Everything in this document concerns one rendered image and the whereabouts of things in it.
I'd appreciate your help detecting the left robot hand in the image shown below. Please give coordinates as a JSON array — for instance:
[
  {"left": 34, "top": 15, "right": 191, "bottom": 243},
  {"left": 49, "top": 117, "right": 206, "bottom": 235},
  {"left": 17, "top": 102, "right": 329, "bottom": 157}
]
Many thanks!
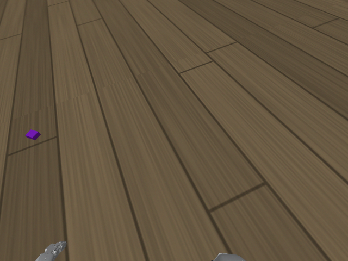
[{"left": 36, "top": 241, "right": 66, "bottom": 261}]

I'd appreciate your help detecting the small box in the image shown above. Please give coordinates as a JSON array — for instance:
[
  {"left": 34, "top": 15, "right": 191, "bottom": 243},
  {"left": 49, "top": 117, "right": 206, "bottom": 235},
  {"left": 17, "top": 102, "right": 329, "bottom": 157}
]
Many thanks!
[{"left": 25, "top": 130, "right": 40, "bottom": 140}]

